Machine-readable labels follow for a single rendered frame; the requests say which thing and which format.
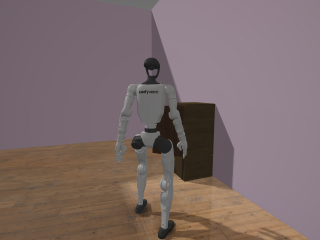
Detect robot left hand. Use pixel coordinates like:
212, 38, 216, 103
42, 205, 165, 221
115, 141, 127, 164

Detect right robot upper arm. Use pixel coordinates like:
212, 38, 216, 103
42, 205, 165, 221
163, 84, 178, 120

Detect robot left forearm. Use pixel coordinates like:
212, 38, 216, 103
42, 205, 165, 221
117, 111, 129, 142

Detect cupboard door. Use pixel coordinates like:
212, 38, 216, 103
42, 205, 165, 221
152, 105, 184, 157

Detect robot right forearm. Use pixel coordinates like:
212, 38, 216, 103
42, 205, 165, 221
173, 110, 186, 141

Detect robot left shin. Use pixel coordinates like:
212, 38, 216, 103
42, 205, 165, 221
136, 164, 147, 206

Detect humanoid robot torso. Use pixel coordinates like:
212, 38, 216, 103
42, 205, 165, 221
136, 81, 166, 148

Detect left robot upper arm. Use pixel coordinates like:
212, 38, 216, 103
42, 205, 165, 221
121, 84, 139, 118

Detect robot right hand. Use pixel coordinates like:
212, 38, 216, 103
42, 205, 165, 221
177, 140, 188, 158

